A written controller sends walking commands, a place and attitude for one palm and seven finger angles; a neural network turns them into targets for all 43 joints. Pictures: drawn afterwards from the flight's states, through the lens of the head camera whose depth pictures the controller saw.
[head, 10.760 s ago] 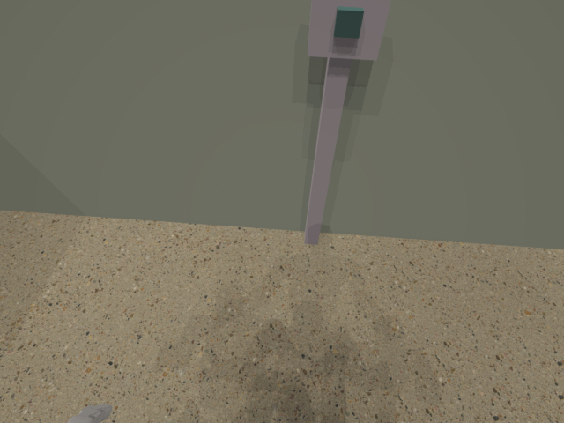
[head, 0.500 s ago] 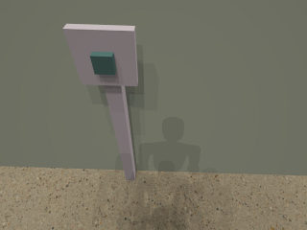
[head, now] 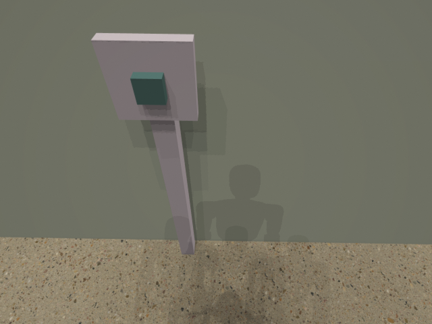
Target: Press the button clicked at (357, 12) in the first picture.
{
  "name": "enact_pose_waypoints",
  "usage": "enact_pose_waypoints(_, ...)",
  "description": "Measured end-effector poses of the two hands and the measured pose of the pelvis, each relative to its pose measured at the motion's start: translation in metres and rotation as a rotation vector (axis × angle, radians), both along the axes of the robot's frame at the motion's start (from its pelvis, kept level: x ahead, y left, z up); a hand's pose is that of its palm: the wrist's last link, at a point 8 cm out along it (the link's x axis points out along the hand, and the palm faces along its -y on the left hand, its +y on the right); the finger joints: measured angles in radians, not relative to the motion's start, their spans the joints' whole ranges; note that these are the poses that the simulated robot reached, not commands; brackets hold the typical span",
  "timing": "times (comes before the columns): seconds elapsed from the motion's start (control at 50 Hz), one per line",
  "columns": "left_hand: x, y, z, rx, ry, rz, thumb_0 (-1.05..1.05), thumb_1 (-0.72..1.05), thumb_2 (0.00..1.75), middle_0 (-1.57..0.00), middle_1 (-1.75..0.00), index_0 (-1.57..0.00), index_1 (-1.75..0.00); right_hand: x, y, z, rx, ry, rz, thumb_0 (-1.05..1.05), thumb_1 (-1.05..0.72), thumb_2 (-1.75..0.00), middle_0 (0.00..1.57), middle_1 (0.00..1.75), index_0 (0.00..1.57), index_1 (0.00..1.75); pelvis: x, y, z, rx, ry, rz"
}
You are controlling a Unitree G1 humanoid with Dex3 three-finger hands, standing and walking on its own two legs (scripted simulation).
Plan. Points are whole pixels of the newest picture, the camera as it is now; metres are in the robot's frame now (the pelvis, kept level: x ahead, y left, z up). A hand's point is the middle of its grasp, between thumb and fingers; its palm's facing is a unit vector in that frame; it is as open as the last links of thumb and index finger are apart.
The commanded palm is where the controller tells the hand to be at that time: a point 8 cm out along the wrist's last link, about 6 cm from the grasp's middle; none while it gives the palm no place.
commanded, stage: look again from close up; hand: left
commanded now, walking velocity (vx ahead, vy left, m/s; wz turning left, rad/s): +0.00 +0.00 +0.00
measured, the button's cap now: (150, 87) +0.51 +0.16 +0.18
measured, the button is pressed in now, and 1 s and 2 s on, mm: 0 0 0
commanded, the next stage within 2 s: raise the hand and make a fist in 0.18 s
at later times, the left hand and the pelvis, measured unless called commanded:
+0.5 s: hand (122, 274) +0.20 +0.18 +0.01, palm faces +0.20 -0.98 -0.08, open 6.8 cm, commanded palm +0.12 +0.23 -0.03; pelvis -0.01 +0.00 -0.02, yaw +2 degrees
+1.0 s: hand (121, 286) +0.17 +0.16 +0.04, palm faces +0.00 -1.00 -0.05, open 3.5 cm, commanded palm +0.13 +0.23 +0.05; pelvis -0.02 -0.04 -0.04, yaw +2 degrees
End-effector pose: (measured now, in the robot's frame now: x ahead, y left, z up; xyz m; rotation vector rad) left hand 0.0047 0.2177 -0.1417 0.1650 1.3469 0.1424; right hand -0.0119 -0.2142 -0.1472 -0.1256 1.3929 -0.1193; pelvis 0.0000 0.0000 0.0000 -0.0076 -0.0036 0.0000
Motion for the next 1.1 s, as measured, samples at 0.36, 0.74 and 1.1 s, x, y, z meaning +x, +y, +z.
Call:
enact_pose_waypoints(0.36,0.056,0.018,0.039,0.039,-0.294,0.077,0.02,0.93,0.90,-0.21,-0.31,-0.21,-0.31,0.057,-0.017,0.025,-0.080,-0.245,0.010,0.01,-0.92,-0.90,0.20,0.30,0.20,0.30,0.006,0.002,0.003,0.013,0.017,-0.014)
enact_pose_waypoints(0.74,0.104,-0.003,0.128,-0.066,-1.230,-0.035,0.02,0.90,0.90,-0.60,-0.74,-0.60,-0.73,0.211,-0.051,0.065,-0.114,-0.922,0.178,0.01,-0.90,-0.90,0.20,0.30,0.20,0.30,-0.027,-0.036,-0.057,-0.008,0.158,0.038)
enact_pose_waypoints(1.1,0.153,0.011,0.198,-0.085,-1.310,-0.137,0.02,0.90,0.90,-1.09,-1.28,-1.09,-1.27,0.133,-0.052,0.037,-0.079,-0.704,0.061,0.01,-0.90,-0.90,0.20,0.30,0.20,0.30,-0.017,-0.033,-0.029,-0.004,0.105,0.024)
